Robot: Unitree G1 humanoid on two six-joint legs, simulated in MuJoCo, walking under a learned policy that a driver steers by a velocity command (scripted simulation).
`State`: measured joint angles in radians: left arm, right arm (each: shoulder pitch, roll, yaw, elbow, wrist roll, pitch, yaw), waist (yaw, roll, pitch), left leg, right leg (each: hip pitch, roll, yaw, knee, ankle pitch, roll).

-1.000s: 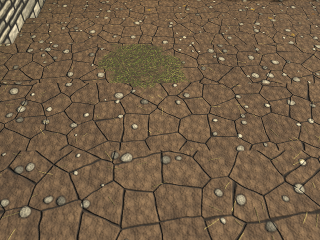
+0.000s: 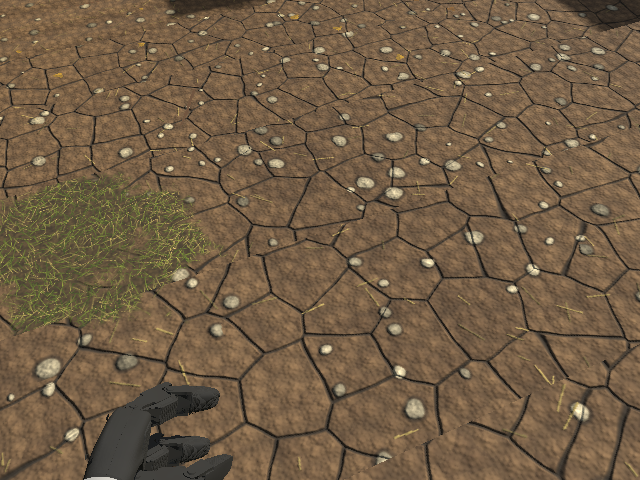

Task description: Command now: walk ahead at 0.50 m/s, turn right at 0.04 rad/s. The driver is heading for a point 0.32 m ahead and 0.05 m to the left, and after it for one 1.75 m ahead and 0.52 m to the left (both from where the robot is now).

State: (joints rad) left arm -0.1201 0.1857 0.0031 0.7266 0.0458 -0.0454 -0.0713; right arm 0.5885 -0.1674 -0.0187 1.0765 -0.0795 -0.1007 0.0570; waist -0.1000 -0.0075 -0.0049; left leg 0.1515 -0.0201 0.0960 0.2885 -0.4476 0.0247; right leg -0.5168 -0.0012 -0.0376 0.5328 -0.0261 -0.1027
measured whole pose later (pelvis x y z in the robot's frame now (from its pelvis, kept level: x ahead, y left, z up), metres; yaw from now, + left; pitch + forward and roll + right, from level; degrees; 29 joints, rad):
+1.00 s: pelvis +0.58 +0.08 -0.15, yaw +26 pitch +1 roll +0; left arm 0.24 0.20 0.01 0.82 0.10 -0.07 -0.06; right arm 0.54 -0.19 0.02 0.95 -0.05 -0.07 0.08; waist -0.04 -0.01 -0.01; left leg -0.55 -0.14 -0.14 1.85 -0.66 0.03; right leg -0.29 -0.02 -0.10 0.53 -0.25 -0.05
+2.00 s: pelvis +1.06 +0.33 -0.18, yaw +15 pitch -2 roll +0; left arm 0.39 0.22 0.06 0.94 0.07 -0.17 -0.05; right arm 0.20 -0.23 -0.03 0.85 -0.09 -0.09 0.05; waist 0.05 0.01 0.02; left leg -0.50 0.01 -0.07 1.33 -0.49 0.03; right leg -0.30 0.09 0.01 0.80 -0.46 -0.10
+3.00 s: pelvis +1.63 +0.39 -0.30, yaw +10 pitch -1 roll -2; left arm 0.39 0.18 0.04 0.98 0.11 -0.10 -0.01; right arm 0.14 -0.21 -0.03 0.87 -0.06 -0.11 0.09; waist 0.06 0.05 0.07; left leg -0.67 0.10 -0.01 0.89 0.01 0.01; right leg -0.04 0.04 -0.20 0.26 -0.20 -0.06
